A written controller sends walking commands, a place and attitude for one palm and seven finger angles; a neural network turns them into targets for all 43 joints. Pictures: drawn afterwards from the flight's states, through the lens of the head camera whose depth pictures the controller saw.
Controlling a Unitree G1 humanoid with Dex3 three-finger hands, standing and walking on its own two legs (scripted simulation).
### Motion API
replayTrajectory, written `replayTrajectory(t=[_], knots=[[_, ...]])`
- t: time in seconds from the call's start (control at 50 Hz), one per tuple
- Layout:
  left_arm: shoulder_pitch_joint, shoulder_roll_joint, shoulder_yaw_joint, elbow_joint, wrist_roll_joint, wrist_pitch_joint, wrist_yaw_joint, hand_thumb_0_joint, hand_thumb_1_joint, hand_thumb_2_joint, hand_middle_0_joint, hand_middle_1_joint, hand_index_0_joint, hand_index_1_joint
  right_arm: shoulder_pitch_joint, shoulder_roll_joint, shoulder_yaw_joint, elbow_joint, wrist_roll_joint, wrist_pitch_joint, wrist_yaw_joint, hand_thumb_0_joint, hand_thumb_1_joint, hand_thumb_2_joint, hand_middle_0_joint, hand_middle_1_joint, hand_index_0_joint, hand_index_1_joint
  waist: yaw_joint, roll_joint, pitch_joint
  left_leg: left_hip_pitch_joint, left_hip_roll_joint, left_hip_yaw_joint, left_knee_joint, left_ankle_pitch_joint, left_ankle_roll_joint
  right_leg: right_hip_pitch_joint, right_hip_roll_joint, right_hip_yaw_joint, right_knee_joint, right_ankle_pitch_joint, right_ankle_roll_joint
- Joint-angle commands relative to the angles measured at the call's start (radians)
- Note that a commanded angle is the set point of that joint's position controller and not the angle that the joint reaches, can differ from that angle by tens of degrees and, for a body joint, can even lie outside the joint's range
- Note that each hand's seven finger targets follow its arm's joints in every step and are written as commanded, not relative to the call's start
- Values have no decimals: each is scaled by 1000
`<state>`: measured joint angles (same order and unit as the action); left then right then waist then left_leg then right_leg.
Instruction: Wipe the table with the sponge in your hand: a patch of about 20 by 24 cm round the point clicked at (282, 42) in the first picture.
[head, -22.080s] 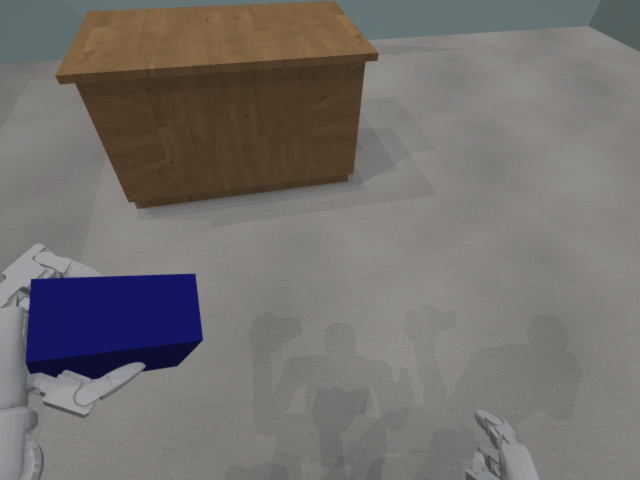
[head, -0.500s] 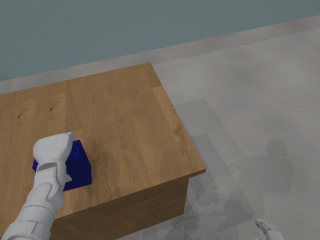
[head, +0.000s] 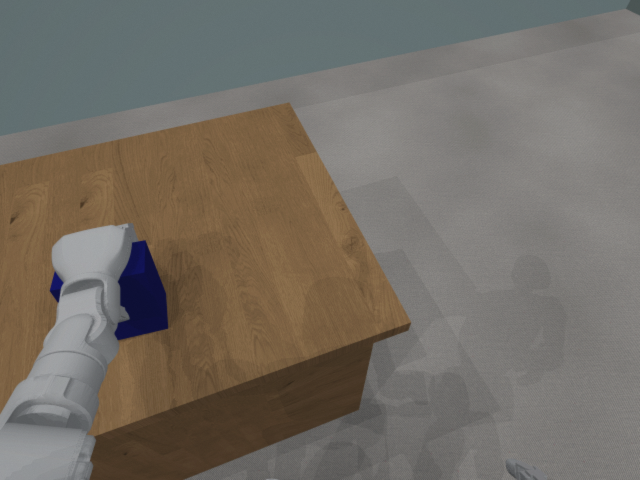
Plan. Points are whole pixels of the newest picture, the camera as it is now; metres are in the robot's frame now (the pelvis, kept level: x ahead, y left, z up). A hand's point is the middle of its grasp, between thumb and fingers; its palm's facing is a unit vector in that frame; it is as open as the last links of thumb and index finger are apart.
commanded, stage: wipe forward along the first lane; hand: left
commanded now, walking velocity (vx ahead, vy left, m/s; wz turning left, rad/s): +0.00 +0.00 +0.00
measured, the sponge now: (121, 303) +0.35 +0.32 -0.03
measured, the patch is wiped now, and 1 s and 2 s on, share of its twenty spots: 0.30 0.50 0.55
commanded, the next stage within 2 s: slide across to the middle lane in 0.62 s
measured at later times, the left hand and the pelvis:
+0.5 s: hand (106, 249) +0.41 +0.35 +0.02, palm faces -0.13 +0.02 -0.99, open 10.5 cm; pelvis +0.01 +0.01 +0.00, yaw -1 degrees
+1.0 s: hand (116, 231) +0.44 +0.34 +0.03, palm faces -0.12 +0.01 -0.99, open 10.5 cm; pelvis +0.02 +0.02 +0.00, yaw -1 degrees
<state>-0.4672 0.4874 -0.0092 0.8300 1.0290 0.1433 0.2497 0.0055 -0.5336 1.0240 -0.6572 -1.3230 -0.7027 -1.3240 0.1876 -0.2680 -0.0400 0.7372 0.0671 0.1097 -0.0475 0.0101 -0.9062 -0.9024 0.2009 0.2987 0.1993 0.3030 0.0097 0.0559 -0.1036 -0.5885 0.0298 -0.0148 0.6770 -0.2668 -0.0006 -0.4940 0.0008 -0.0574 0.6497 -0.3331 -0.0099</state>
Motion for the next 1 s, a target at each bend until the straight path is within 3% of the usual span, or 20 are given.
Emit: replayTrajectory(t=[0.0, 0.08, 0.1, 0.14, 0.18, 0.2, 0.22, 0.28, 0.36, 0.4, 0.46, 0.6, 0.68, 0.7, 0.74, 0.8, 0.88, 0.9, 0.94, 0.98], knots=[[-272, 265, 57, 13, 42, 6, 9, 0, 100, 1300, -1200, -1600, -1200, -1600, -7, -162, -46, -95, 0, -29, -6, 0, -900, -900, 200, 300, 200, 300, -26, -66, -194, 164, -35, 4, -64, 68, 53, -6, 23, 29, -123, 119, -40], [-276, 235, 28, 34, 39, -8, 6, 0, 100, 1300, -1200, -1600, -1200, -1600, 17, -159, -47, -100, -1, -23, 2, 0, -900, -900, 200, 300, 200, 300, -31, -55, -227, 171, -32, 10, -51, 102, 52, -4, 26, 20, -109, 162, -38], [-264, 265, 68, 41, 34, -13, 6, 0, 100, 1300, -1200, -1600, -1200, -1600, 18, -163, -50, -98, -2, -21, 2, 0, -900, -900, 200, 300, 200, 300, -20, -62, -244, 172, -29, -1, -50, 123, 51, 5, 29, 21, -104, 176, -43], [-268, 242, 38, 42, 29, -16, 8, 0, 100, 1300, -1200, -1600, -1200, -1600, 29, -162, -49, -102, -1, -19, 6, 0, -900, -900, 200, 300, 200, 300, -30, -57, -234, 166, -31, 6, -46, 120, 53, 0, 29, 18, -105, 181, -39], [-297, 274, 55, 72, 39, -14, 12, 0, 100, 1300, -1200, -1600, -1200, -1600, 39, -169, -49, -94, -1, -14, 7, 0, -900, -900, 200, 300, 200, 300, -41, -84, -217, 147, -30, 4, -46, 112, 53, -10, 30, 18, -106, 174, -37], [-316, 296, 79, 59, 38, -22, 14, 0, 100, 1300, -1200, -1600, -1200, -1600, 33, -170, -50, -90, -1, -15, 7, 0, -900, -900, 200, 300, 200, 300, -32, -59, -226, 154, -26, -1, -46, 131, 53, -14, 30, 22, -101, 185, -43], [-314, 262, 44, 59, 41, -25, 16, 0, 100, 1300, -1200, -1600, -1200, -1600, 50, -169, -54, -89, -4, -16, 8, 0, -900, -900, 200, 300, 200, 300, -42, -58, -239, 165, -30, 4, -38, 133, 55, -15, 32, 17, -98, 189, -39], [-312, 273, 47, 93, 54, -21, 20, 0, 100, 1300, -1200, -1600, -1200, -1600, 59, -171, -55, -85, -2, -10, 15, 0, -900, -900, 200, 300, 200, 300, -43, -60, -226, 151, -28, 5, -35, 139, 53, -29, 32, 13, -96, 192, -41], [-369, 327, 67, 131, 61, -19, 18, 0, 100, 1300, -1200, -1600, -1200, -1600, 78, -181, -55, -70, -3, -7, 14, 0, -900, -900, 200, 300, 200, 300, -58, -67, -228, 140, -26, 1, -33, 130, 55, -43, 34, 16, -96, 179, -40], [-378, 311, 66, 112, 56, -27, 14, 0, 100, 1300, -1200, -1600, -1200, -1600, 77, -176, -56, -73, -3, -9, 17, 0, -900, -900, 200, 300, 200, 300, -46, -16, -253, 160, -24, -2, -33, 154, 53, -48, 35, 17, -89, 192, -47], [-399, 332, 61, 144, 61, -28, 10, 0, 100, 1300, -1200, -1600, -1200, -1600, 96, -181, -55, -72, -3, -5, 18, 0, -900, -900, 200, 300, 200, 300, -61, -43, -253, 148, -24, -2, -24, 141, 54, -54, 38, 13, -89, 183, -42], [-497, 415, 105, 176, 65, -49, 0, 0, 100, 1300, -1200, -1600, -1200, -1600, 124, -191, -53, -62, -6, -10, 14, 0, -900, -900, 200, 300, 200, 300, -72, -18, -278, 138, -19, -7, -14, 140, 56, -76, 39, 22, -83, 177, -44], [-531, 427, 85, 210, 77, -55, -7, 0, 100, 1300, -1200, -1600, -1200, -1600, 152, -195, -53, -60, -6, -9, 17, 0, -900, -900, 200, 300, 200, 300, -91, -22, -289, 124, -21, -2, -1, 139, 56, -88, 42, 20, -77, 182, -38], [-517, 437, 110, 203, 68, -64, -11, 0, 100, 1300, -1200, -1600, -1200, -1600, 154, -193, -54, -60, -8, -11, 18, 0, -900, -900, 200, 300, 200, 300, -74, 2, -309, 137, -18, -7, 0, 167, 54, -84, 45, 21, -71, 200, -45], [-509, 366, 55, 161, 61, -72, -16, 0, 100, 1300, -1200, -1600, -1200, -1600, 161, -184, -59, -67, -10, -11, 23, 0, -900, -900, 200, 300, 200, 300, -80, 13, -345, 181, -18, -5, 9, 200, 53, -81, 48, 15, -69, 222, -42], [-514, 340, 69, 92, 27, -84, -10, 0, 100, 1300, -1200, -1600, -1200, -1600, 148, -175, -65, -61, -8, -11, 23, 0, -900, -900, 200, 300, 200, 300, -74, 30, -378, 233, -6, -17, 3, 248, 48, -75, 50, 15, -71, 243, -45], [-539, 254, 5, 57, -2, -66, 10, 0, 100, 1300, -1200, -1600, -1200, -1600, 130, -167, -67, -49, -3, -12, 27, 0, -900, -900, 200, 300, 200, 300, -93, 26, -335, 271, -3, -25, -23, 215, 47, -88, 51, 3, -96, 200, -39], [-548, 278, 41, 57, -16, -63, 15, 0, 100, 1300, -1200, -1600, -1200, -1600, 124, -167, -66, -40, -1, -15, 24, 0, -900, -900, 200, 300, 200, 300, -87, 8, -334, 276, 1, -33, -34, 222, 47, -76, 50, 5, -98, 204, -41], [-549, 295, 35, 62, 1, -44, 21, 0, 100, 1300, -1200, -1600, -1200, -1600, 125, -171, -64, -34, -2, -13, 25, 0, -900, -900, 200, 300, 200, 300, -81, 19, -341, 279, -5, -29, -40, 234, 46, -52, 47, 0, -100, 215, -41], [-540, 235, -8, 72, 17, -21, 25, 0, 100, 1300, -1200, -1600, -1200, -1600, 114, -164, -62, -31, -3, -10, 32, 0, -900, -900, 200, 300, 200, 300, -83, 30, -314, 293, -4, -28, -48, 245, 44, -62, 48, -5, -105, 218, -44]])
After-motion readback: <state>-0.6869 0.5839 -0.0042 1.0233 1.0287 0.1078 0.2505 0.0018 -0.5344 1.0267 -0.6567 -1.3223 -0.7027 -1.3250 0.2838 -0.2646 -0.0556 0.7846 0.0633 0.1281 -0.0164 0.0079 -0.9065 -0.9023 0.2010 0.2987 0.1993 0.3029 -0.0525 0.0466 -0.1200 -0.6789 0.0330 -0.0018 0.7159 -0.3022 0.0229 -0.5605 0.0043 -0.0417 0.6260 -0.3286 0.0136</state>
